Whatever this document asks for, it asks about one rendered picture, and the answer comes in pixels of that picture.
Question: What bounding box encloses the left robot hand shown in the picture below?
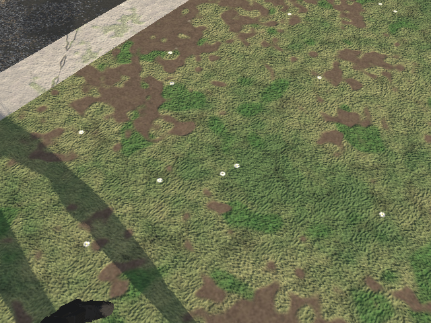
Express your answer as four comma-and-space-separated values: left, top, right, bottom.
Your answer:
40, 299, 114, 323

